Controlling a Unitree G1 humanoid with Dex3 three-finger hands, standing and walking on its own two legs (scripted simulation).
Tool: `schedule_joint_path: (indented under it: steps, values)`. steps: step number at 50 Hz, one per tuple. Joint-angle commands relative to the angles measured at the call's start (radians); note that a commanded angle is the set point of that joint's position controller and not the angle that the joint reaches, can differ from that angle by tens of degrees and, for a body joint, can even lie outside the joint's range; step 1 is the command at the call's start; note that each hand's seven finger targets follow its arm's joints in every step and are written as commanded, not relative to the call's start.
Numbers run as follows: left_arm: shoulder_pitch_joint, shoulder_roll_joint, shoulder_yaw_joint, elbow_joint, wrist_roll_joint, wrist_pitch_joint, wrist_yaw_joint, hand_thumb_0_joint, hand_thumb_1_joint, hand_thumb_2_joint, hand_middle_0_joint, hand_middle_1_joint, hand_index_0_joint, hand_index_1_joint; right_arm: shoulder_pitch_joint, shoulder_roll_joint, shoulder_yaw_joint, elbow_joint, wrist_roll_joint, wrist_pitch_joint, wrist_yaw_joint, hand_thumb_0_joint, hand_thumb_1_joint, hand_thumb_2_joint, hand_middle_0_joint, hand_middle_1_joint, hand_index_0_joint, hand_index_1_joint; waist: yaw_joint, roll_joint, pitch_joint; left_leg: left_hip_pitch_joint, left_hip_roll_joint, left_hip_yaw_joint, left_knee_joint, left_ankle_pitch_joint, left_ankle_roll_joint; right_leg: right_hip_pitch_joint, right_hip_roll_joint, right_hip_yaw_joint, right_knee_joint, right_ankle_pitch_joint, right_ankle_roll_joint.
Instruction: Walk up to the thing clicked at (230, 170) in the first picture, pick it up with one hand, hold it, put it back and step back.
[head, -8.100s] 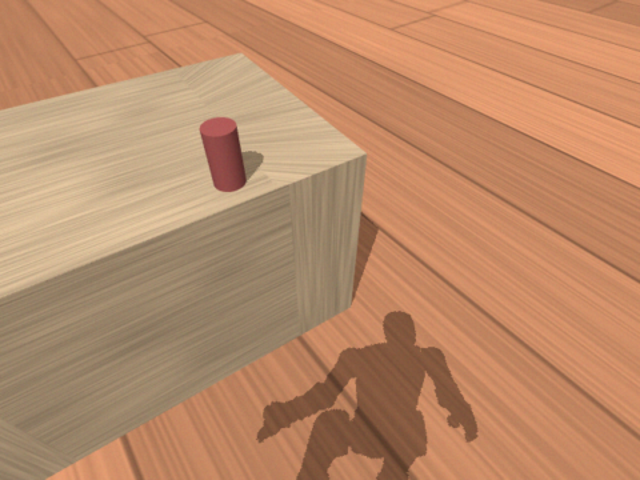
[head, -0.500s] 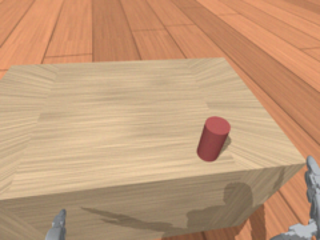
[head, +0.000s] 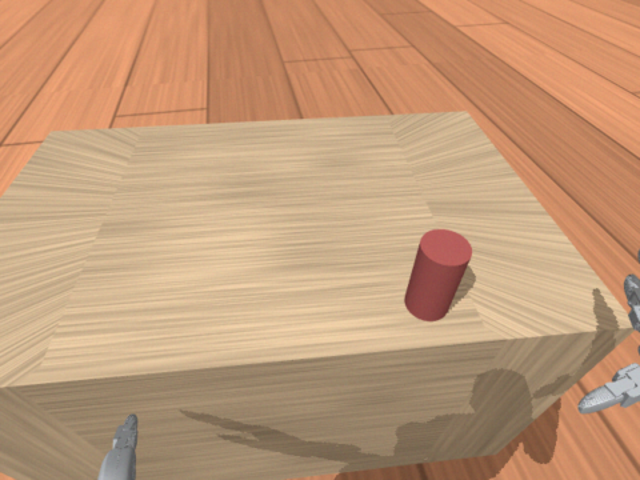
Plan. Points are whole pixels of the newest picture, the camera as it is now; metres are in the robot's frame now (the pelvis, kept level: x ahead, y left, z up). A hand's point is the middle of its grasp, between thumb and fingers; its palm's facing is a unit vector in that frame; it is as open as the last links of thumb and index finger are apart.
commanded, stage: go down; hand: right
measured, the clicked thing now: (435, 277) +0.43 -0.17 +0.00
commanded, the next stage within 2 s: none
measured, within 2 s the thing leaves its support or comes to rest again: neither
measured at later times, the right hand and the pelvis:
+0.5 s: hand (618, 292) +0.32 -0.34 +0.10, palm faces +0.12 +0.99 -0.01, open 17.6 cm; pelvis -0.01 -0.01 -0.01, yaw +1 degrees
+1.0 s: hand (621, 273) +0.35 -0.36 +0.11, palm faces +0.11 +0.99 +0.01, open 17.6 cm; pelvis +0.00 -0.01 -0.01, yaw +1 degrees
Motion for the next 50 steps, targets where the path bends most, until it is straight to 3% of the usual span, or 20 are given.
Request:
schedule_joint_path:
  steps: [1,4,8,10,15,16,18,21,22,26,28,30,31,34,38,40,44,46,49,50]
  values:
    - [-0.088,0.168,0.028,-0.162,0.0,-0.07,0.03,0.0,-0.543,0.036,-0.048,-0.045,-0.049,-0.043,-0.254,-0.328,-0.123,-0.065,0.06,-0.032,0.084,0.0,0.599,-0.038,0.034,0.052,0.044,0.051,-0.003,-0.056,-0.179,0.079,-0.046,0.029,-0.04,0.181,0.031,-0.02,0.029,-0.019,-0.066,0.223,-0.028]
    - [-0.098,0.2,0.042,-0.169,0.001,-0.08,0.037,0.0,-0.545,0.038,-0.05,-0.048,-0.051,-0.046,-0.339,-0.382,-0.141,-0.025,0.08,-0.03,0.124,0.0,0.586,-0.04,0.036,0.051,0.045,0.051,-0.008,-0.061,-0.202,0.081,-0.044,0.026,-0.035,0.192,0.032,-0.024,0.03,-0.019,-0.054,0.236,-0.028]
    - [-0.102,0.157,-0.006,-0.142,-0.004,-0.095,0.038,0.0,-0.55,0.044,-0.05,-0.048,-0.05,-0.048,-0.422,-0.425,-0.151,0.062,0.094,-0.036,0.167,0.0,0.599,-0.047,0.032,0.053,0.041,0.053,-0.014,-0.061,-0.187,0.059,-0.039,0.012,-0.031,0.156,0.034,-0.063,0.031,-0.02,-0.041,0.188,-0.035]
    - [-0.099,0.18,0.003,-0.172,-0.004,-0.105,0.047,0.0,-0.548,0.042,-0.05,-0.05,-0.051,-0.048,-0.482,-0.441,-0.144,0.085,0.1,-0.039,0.194,0.0,0.577,-0.043,0.037,0.05,0.043,0.05,0.01,-0.057,-0.216,0.046,-0.041,0.008,-0.028,0.144,0.032,-0.062,0.029,-0.018,-0.037,0.166,-0.039]
    - [-0.059,0.19,-0.012,-0.145,-0.002,-0.122,0.059,0.0,-0.54,0.035,-0.051,-0.051,-0.055,-0.047,-0.568,-0.499,-0.151,0.161,0.111,-0.037,0.24,0.0,0.575,-0.044,0.038,0.051,0.044,0.051,0.021,-0.099,-0.247,0.034,-0.046,0.005,-0.013,0.143,0.037,-0.071,0.025,-0.013,-0.023,0.168,-0.033]
    - [-0.047,0.162,-0.046,-0.131,-0.001,-0.125,0.056,0.0,-0.542,0.037,-0.052,-0.052,-0.054,-0.048,-0.575,-0.504,-0.154,0.18,0.112,-0.035,0.248,0.0,0.568,-0.041,0.042,0.049,0.046,0.049,0.015,-0.113,-0.245,0.033,-0.046,0.006,-0.012,0.142,0.037,-0.08,0.025,-0.012,-0.021,0.17,-0.032]
    - [-0.056,0.194,-0.016,-0.145,0.0,-0.132,0.067,0.0,-0.547,0.043,-0.051,-0.051,-0.052,-0.05,-0.62,-0.528,-0.156,0.185,0.117,-0.035,0.262,0.0,0.56,-0.045,0.042,0.049,0.046,0.049,0.025,-0.136,-0.271,0.02,-0.05,0.006,-0.002,0.157,0.043,-0.064,0.019,-0.01,-0.012,0.199,-0.026]
    - [-0.078,0.202,-0.024,-0.177,0.001,-0.149,0.072,0.0,-0.548,0.044,-0.05,-0.051,-0.051,-0.051,-0.668,-0.527,-0.149,0.203,0.131,-0.031,0.286,0.0,0.564,-0.037,0.046,0.047,0.048,0.047,0.038,-0.121,-0.257,-0.013,-0.053,0.006,-0.004,0.136,0.042,-0.088,0.014,-0.006,-0.001,0.175,-0.027]
    - [-0.025,0.181,-0.039,-0.092,0.005,-0.145,0.07,0.0,-0.557,0.051,-0.052,-0.05,-0.049,-0.053,-0.625,-0.544,-0.161,0.263,0.126,-0.019,0.288,0.0,0.56,-0.041,0.045,0.047,0.049,0.047,0.022,-0.145,-0.24,-0.004,-0.05,0.007,0.001,0.133,0.045,-0.109,0.017,-0.006,-0.001,0.17,-0.025]
    - [-0.08,0.186,-0.057,-0.183,0.005,-0.163,0.076,0.0,-0.55,0.048,-0.051,-0.053,-0.051,-0.053,-0.691,-0.551,-0.157,0.265,0.137,-0.023,0.314,0.0,0.576,-0.038,0.045,0.047,0.048,0.047,0.034,-0.111,-0.278,-0.007,-0.05,0.002,0.004,0.117,0.04,-0.119,0.015,-0.005,0.013,0.135,-0.03]
    - [-0.016,0.204,-0.036,-0.099,0.007,-0.159,0.079,0.0,-0.555,0.051,-0.052,-0.052,-0.051,-0.053,-0.663,-0.586,-0.168,0.3,0.132,-0.019,0.32,0.0,0.556,-0.043,0.047,0.047,0.05,0.047,0.035,-0.129,-0.248,-0.034,-0.05,0.001,0.009,0.1,0.041,-0.135,0.017,-0.005,0.012,0.115,-0.031]
    - [-0.076,0.188,-0.068,-0.178,0.009,-0.171,0.081,0.0,-0.556,0.053,-0.052,-0.054,-0.051,-0.056,-0.71,-0.603,-0.175,0.277,0.131,-0.023,0.324,0.0,0.593,-0.041,0.042,0.048,0.048,0.048,0.024,-0.12,-0.311,-0.012,-0.051,0.003,0.021,0.125,0.041,-0.12,0.015,0.001,0.026,0.151,-0.028]
    - [-0.092,0.223,-0.039,-0.212,0.01,-0.176,0.089,0.0,-0.557,0.054,-0.052,-0.053,-0.05,-0.055,-0.72,-0.613,-0.182,0.285,0.132,-0.023,0.324,0.0,0.586,-0.042,0.043,0.048,0.048,0.048,0.028,-0.112,-0.343,-0.009,-0.052,0.002,0.025,0.147,0.042,-0.105,0.012,0.002,0.036,0.182,-0.026]
    - [-0.006,0.19,-0.064,-0.151,0.009,-0.169,0.086,0.0,-0.558,0.059,-0.051,-0.055,-0.049,-0.057,-0.702,-0.587,-0.165,0.33,0.136,-0.017,0.336,0.0,0.588,-0.041,0.044,0.047,0.048,0.047,0.042,-0.107,-0.295,-0.037,-0.054,0.002,0.028,0.142,0.039,-0.13,0.014,0.0,0.043,0.171,-0.029]
    - [-0.061,0.229,-0.036,-0.184,0.012,-0.176,0.096,0.0,-0.563,0.063,-0.051,-0.053,-0.047,-0.057,-0.744,-0.657,-0.189,0.301,0.123,-0.019,0.333,0.0,0.589,-0.04,0.047,0.047,0.051,0.047,0.033,-0.136,-0.335,-0.037,-0.055,0.003,0.043,0.166,0.044,-0.118,0.011,0.002,0.057,0.217,-0.024]
    - [-0.05,0.191,-0.064,-0.15,0.014,-0.171,0.091,0.0,-0.561,0.061,-0.051,-0.053,-0.047,-0.057,-0.722,-0.615,-0.173,0.333,0.124,-0.013,0.337,0.0,0.576,-0.039,0.05,0.046,0.052,0.046,0.03,-0.125,-0.29,-0.052,-0.055,0.002,0.041,0.143,0.042,-0.151,0.015,0.001,0.06,0.179,-0.028]
    - [-0.035,0.223,-0.042,-0.167,0.014,-0.172,0.099,0.0,-0.559,0.06,-0.052,-0.052,-0.048,-0.055,-0.729,-0.664,-0.191,0.347,0.12,-0.013,0.342,0.0,0.57,-0.05,0.048,0.05,0.052,0.05,0.034,-0.13,-0.339,-0.035,-0.056,0.002,0.056,0.177,0.043,-0.139,0.012,0.002,0.077,0.227,-0.023]
    - [-0.021,0.184,-0.074,-0.16,0.013,-0.169,0.096,0.0,-0.557,0.059,-0.051,-0.054,-0.049,-0.057,-0.741,-0.645,-0.184,0.333,0.126,-0.015,0.353,0.0,0.554,-0.045,0.051,0.046,0.052,0.046,0.04,-0.143,-0.342,-0.042,-0.054,-0.002,0.06,0.197,0.042,-0.14,0.015,-0.001,0.087,0.248,-0.025]
    - [-0.028,0.241,-0.026,-0.189,0.014,-0.172,0.105,0.0,-0.561,0.061,-0.051,-0.053,-0.047,-0.057,-0.742,-0.675,-0.196,0.335,0.123,-0.006,0.354,0.0,0.545,-0.045,0.054,0.046,0.054,0.046,0.049,-0.143,-0.383,-0.047,-0.058,0.002,0.069,0.221,0.042,-0.101,0.012,0.004,0.097,0.304,-0.023]
    - [-0.021,0.224,-0.043,-0.189,0.014,-0.171,0.103,0.0,-0.559,0.059,-0.052,-0.053,-0.048,-0.056,-0.748,-0.675,-0.2,0.341,0.126,-0.005,0.356,0.0,0.547,-0.045,0.054,0.047,0.054,0.047,0.048,-0.139,-0.351,-0.054,-0.056,0.004,0.068,0.218,0.041,-0.118,0.012,0.001,0.101,0.294,-0.025]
